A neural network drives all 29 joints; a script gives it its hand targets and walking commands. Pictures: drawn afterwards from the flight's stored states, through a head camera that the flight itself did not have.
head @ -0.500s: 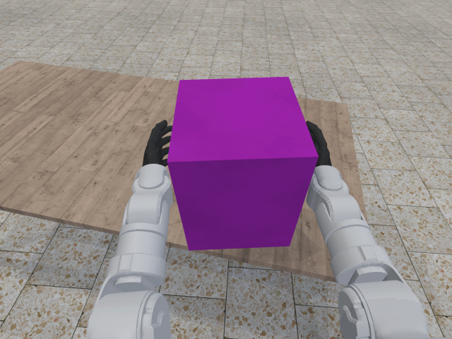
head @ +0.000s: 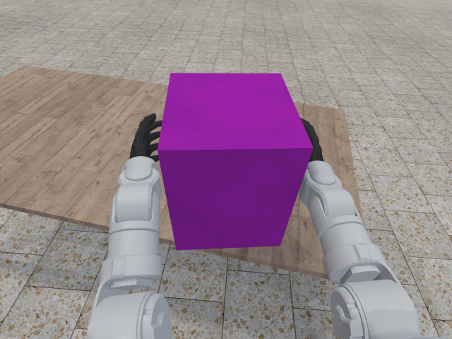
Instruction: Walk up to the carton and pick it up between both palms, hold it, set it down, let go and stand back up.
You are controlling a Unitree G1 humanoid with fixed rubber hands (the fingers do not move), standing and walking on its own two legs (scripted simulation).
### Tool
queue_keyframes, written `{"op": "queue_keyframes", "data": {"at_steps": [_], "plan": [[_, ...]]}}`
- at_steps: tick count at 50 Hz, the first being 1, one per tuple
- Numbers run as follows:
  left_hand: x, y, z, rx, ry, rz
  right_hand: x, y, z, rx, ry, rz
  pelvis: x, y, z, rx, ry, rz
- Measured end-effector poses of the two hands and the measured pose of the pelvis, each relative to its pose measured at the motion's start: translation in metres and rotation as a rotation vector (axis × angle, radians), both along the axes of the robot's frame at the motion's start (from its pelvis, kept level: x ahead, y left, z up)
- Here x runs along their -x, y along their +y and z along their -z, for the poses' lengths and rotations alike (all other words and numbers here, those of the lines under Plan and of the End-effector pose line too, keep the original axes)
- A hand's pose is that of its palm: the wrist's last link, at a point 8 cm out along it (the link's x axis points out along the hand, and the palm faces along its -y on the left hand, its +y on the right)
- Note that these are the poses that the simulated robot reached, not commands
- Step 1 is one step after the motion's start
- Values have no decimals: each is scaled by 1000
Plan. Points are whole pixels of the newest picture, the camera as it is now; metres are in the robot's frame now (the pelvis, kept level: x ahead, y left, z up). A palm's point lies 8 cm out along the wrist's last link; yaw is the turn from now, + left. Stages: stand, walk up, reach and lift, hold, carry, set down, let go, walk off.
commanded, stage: reach and lift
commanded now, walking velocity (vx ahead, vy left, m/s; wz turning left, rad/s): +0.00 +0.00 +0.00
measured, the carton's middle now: (227, 163) +0.40 -0.02 +0.13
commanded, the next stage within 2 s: hold in 1.08 s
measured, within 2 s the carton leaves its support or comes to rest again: neither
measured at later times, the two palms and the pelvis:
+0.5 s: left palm (137, 154) +0.39 +0.13 +0.17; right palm (305, 155) +0.38 -0.16 +0.16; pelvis +0.01 +0.00 +0.00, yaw +1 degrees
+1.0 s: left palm (129, 151) +0.37 +0.14 +0.20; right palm (307, 149) +0.36 -0.15 +0.18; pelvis +0.00 +0.00 +0.00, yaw +1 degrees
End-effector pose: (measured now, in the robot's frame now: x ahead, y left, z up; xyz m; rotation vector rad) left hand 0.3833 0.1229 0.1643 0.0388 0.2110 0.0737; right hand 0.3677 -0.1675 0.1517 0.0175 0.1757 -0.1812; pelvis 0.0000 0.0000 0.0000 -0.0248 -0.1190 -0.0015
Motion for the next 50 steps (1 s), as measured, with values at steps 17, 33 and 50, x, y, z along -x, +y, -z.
{"op": "queue_keyframes", "data": {"at_steps": [17,33,50], "plan": [[-4,-1,-6,-11,-11,4,-4,-1,-3,7,-15,-4,-4,-5,-1,1,-11,-9],[1,14,-12,-21,-34,-17,-7,14,-11,11,-40,-35,-11,-2,0,8,-23,-17],[18,14,-34,-14,-82,-41,3,14,-32,9,-91,-49,-3,-4,0,6,-43,-8]]}}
